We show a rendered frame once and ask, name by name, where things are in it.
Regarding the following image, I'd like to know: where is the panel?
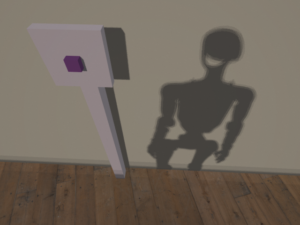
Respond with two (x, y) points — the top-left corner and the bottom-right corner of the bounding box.
(27, 23), (126, 179)

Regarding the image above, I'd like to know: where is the button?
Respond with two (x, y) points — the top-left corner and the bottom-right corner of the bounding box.
(64, 56), (84, 72)

